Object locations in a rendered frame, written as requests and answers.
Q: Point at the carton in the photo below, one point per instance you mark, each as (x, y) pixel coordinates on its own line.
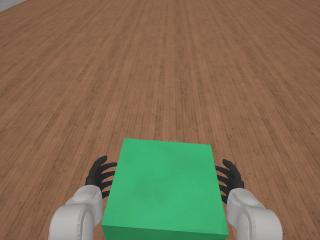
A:
(164, 190)

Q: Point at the left robot hand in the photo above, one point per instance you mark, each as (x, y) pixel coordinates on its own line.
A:
(95, 177)

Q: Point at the robot left forearm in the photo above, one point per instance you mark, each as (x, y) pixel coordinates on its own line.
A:
(77, 218)

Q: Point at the right robot hand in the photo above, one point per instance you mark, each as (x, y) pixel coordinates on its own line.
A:
(233, 181)

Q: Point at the robot right forearm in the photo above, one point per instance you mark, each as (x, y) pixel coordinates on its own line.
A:
(250, 218)

